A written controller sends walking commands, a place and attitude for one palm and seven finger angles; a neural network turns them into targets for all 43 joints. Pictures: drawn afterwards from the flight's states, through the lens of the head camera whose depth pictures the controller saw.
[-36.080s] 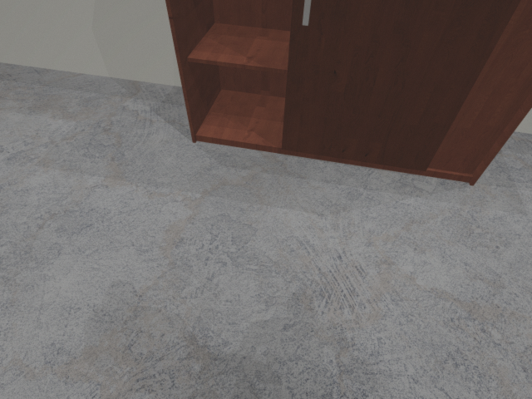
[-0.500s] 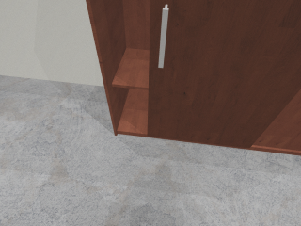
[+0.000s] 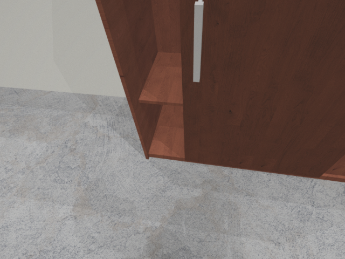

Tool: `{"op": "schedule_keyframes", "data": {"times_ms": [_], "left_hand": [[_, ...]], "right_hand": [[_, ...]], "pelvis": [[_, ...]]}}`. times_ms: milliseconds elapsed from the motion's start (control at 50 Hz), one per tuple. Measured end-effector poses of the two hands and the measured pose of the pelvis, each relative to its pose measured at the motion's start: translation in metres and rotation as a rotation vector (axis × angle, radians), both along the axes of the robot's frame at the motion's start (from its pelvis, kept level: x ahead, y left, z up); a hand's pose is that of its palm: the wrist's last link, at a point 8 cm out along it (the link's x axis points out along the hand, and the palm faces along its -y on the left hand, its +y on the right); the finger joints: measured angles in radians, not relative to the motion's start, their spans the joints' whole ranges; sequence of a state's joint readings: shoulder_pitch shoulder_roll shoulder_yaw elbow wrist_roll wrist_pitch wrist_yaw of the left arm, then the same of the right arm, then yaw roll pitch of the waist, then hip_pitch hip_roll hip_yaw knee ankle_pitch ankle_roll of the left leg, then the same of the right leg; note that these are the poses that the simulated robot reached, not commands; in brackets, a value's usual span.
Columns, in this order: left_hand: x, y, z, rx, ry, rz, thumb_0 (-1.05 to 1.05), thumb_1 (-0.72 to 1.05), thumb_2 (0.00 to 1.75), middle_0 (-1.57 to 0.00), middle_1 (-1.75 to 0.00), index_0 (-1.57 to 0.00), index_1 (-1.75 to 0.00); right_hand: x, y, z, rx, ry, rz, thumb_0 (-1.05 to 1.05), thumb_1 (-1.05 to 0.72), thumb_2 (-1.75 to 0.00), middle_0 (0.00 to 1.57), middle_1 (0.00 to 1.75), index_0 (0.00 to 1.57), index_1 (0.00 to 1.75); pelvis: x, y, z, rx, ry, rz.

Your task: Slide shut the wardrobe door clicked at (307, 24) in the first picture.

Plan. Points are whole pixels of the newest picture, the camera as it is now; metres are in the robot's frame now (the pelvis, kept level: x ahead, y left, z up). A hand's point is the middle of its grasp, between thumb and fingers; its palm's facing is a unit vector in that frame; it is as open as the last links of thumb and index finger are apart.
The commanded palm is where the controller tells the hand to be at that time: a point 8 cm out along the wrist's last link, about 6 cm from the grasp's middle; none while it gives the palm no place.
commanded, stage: take the last steps up to it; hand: right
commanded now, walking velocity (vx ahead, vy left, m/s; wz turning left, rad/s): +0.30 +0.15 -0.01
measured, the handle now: (198, 43) +0.71 -0.03 +0.12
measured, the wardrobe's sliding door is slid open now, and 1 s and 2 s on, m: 0.25 0.25 0.25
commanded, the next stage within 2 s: come to a stop and stand still in 0.36 s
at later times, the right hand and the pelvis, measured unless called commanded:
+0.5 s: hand (222, 206) +0.30 -0.11 -0.18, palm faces -0.03 +0.99 -0.16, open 7.4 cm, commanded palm none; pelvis +0.19 +0.07 +0.00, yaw -3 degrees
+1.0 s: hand (233, 213) +0.27 -0.14 -0.15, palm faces +0.11 +0.95 -0.30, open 7.4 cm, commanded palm none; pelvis +0.27 +0.08 +0.02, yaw -3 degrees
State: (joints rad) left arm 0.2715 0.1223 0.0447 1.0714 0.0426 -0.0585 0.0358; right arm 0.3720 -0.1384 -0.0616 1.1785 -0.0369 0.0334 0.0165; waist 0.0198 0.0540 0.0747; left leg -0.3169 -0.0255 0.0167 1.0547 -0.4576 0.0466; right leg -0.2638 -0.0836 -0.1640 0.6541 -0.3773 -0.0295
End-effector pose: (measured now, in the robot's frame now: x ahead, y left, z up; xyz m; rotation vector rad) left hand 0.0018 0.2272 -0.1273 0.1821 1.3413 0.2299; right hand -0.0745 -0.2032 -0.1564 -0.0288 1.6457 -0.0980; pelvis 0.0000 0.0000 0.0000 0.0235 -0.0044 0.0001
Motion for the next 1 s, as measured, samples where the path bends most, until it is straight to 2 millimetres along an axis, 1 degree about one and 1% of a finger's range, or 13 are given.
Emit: {"op": "schedule_keyframes", "data": {"times_ms": [40,120,220,300,360,400,500,560,640,720,820,900,1000], "left_hand": [[-0.003,-0.003,0.007,-0.005,0.033,0.005,0.0,0.91,0.9,-0.2,-0.3,-0.2,-0.3],[-0.013,-0.004,0.019,-0.03,0.145,0.015,0.0,0.91,0.9,-0.2,-0.3,-0.2,-0.3],[-0.019,0.005,0.022,-0.062,0.256,0.07,0.0,0.91,0.9,-0.2,-0.3,-0.2,-0.3],[-0.01,0.024,0.013,-0.083,0.328,0.113,0.0,0.91,0.9,-0.2,-0.3,-0.2,-0.3],[0.013,0.047,-0.003,-0.087,0.362,0.119,0.0,0.91,0.9,-0.2,-0.3,-0.2,-0.3],[0.046,0.061,-0.008,-0.066,0.329,0.106,0.0,0.91,0.9,-0.2,-0.3,-0.2,-0.3],[0.158,0.083,-0.003,-0.003,0.1,0.037,0.0,0.91,0.9,-0.2,-0.3,-0.19,-0.3],[0.211,0.083,-0.005,0.022,0.004,-0.019,0.0,0.91,0.9,-0.2,-0.3,-0.19,-0.29],[0.266,0.077,-0.004,-0.018,-0.02,-0.077,0.0,0.91,0.9,-0.2,-0.3,-0.19,-0.29],[0.307,0.089,-0.001,-0.046,-0.036,-0.072,0.0,0.94,0.9,-0.2,-0.3,-0.2,-0.3],[0.353,0.103,0.008,-0.053,-0.068,-0.099,0.0,0.93,0.9,-0.2,-0.3,-0.2,-0.3],[0.381,0.105,0.006,-0.054,-0.103,-0.124,0.0,0.92,0.9,-0.2,-0.3,-0.19,-0.3],[0.4,0.09,0.004,-0.04,-0.122,-0.167,0.0,0.92,0.9,-0.2,-0.3,-0.19,-0.3]], "right_hand": [[0.036,-0.006,0.005,-0.008,-0.057,0.013,0.0,-0.91,-0.9,0.2,0.3,0.2,0.3],[0.125,-0.017,0.018,-0.043,-0.232,0.033,0.01,-0.91,-0.9,0.2,0.3,0.2,0.3],[0.238,-0.019,0.032,-0.096,-0.395,0.103,0.01,-0.92,-0.9,0.19,0.3,0.2,0.3],[0.322,-0.003,0.035,-0.13,-0.503,0.157,0.0,-0.92,-0.9,0.19,0.3,0.19,0.3],[0.361,0.011,0.029,-0.16,-0.586,0.143,0.0,-0.91,-0.9,0.19,0.3,0.19,0.3],[0.367,0.021,0.027,-0.152,-0.569,0.139,0.0,-0.91,-0.9,0.19,0.3,0.19,0.3],[0.365,0.044,0.008,-0.085,-0.448,0.121,0.0,-0.91,-0.9,0.19,0.3,0.2,0.3],[0.366,0.052,-0.005,-0.058,-0.406,0.055,-0.01,-0.92,-0.9,0.2,0.3,0.2,0.3],[0.374,0.049,0.006,-0.104,-0.381,0.006,-0.02,-0.94,-0.9,0.2,0.3,0.2,0.3],[0.372,0.046,0.033,-0.173,-0.352,0.0,-0.01,-0.93,-0.9,0.2,0.3,0.2,0.3],[0.356,0.038,0.055,-0.243,-0.295,-0.009,-0.01,-0.92,-0.9,0.2,0.3,0.2,0.3],[0.344,0.031,0.055,-0.266,-0.246,-0.008,0.0,-0.91,-0.9,0.2,0.3,0.2,0.3],[0.338,0.022,0.041,-0.244,-0.217,-0.023,0.0,-0.9,-0.9,0.2,0.3,0.2,0.3]], "pelvis": [[0.011,0.001,0.008,0.005,0.007,-0.007],[0.036,0.006,0.02,0.026,0.02,-0.019],[0.075,0.024,0.02,0.03,0.025,-0.03],[0.115,0.047,0.008,0.023,0.021,-0.036],[0.142,0.063,-0.007,0.002,0.008,-0.052],[0.155,0.065,-0.007,0.017,0.0,-0.052],[0.189,0.068,-0.002,0.022,0.004,-0.052],[0.213,0.068,-0.008,0.026,0.005,-0.049],[0.239,0.078,0.0,-0.011,0.0,-0.068],[0.254,0.088,0.014,-0.034,0.002,-0.066],[0.263,0.092,0.026,-0.079,0.02,-0.064],[0.267,0.089,0.023,-0.081,0.039,-0.052],[0.27,0.077,0.015,-0.046,0.033,-0.06]]}}
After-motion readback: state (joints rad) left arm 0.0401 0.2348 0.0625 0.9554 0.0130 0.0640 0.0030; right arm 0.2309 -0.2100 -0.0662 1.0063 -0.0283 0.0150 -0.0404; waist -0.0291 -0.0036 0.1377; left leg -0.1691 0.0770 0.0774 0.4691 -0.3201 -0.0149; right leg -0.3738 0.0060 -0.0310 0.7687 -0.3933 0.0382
